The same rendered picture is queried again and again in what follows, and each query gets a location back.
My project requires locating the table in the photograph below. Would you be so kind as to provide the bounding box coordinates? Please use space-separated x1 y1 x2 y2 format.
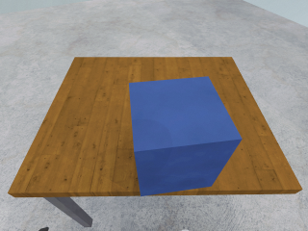
8 57 303 227

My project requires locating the carton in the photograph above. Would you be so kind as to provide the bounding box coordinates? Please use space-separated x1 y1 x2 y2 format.
129 76 242 196

